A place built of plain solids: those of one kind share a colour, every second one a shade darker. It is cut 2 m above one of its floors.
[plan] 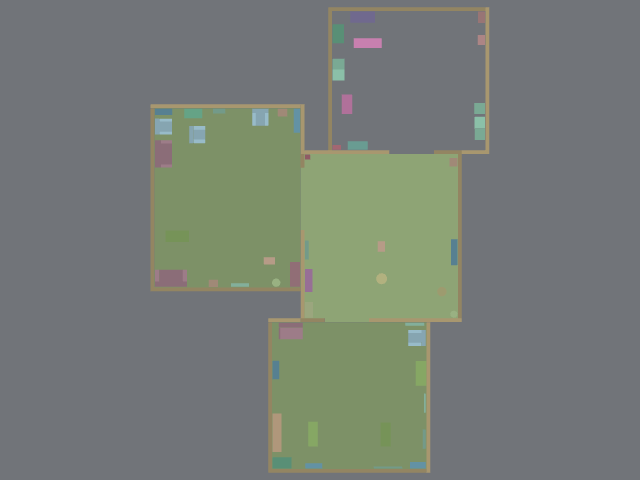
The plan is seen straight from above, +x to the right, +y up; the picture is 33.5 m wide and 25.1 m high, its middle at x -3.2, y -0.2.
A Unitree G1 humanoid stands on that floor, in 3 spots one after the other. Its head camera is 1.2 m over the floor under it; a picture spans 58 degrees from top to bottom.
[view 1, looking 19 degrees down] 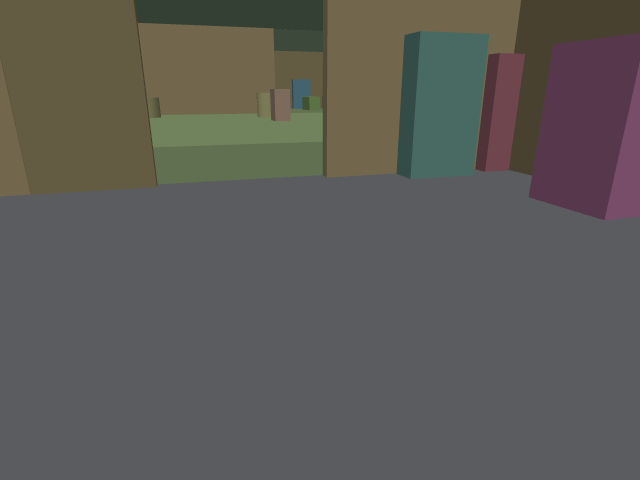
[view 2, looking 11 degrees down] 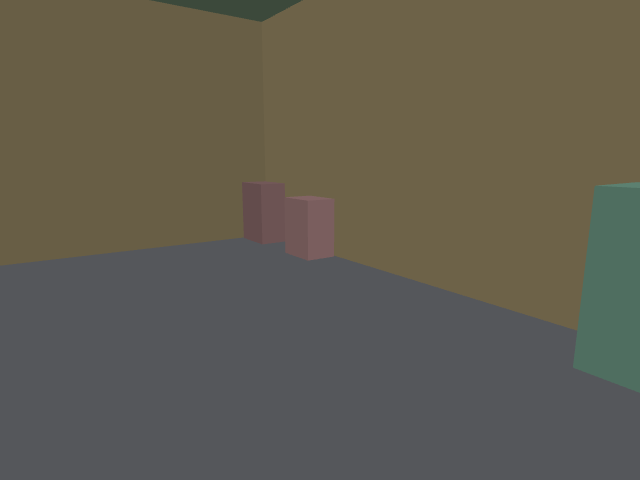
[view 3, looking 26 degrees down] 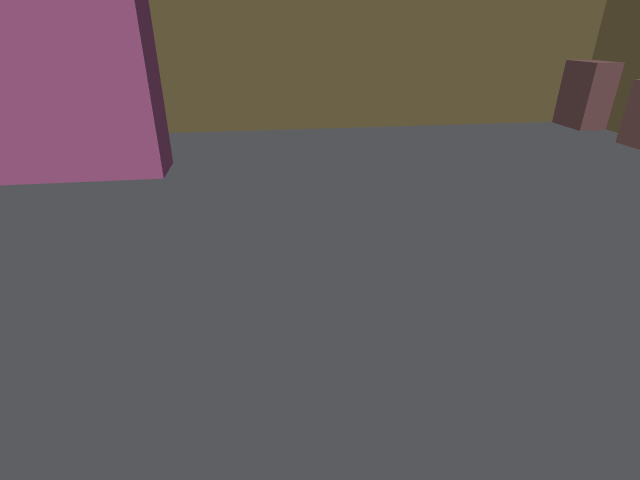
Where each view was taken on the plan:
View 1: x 2.35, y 10.49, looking -107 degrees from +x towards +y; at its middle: ground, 3.69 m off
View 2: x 2.35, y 5.90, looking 55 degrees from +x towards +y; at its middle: crate_stack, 5.10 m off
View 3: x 0.90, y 5.97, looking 82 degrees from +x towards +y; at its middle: ground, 2.74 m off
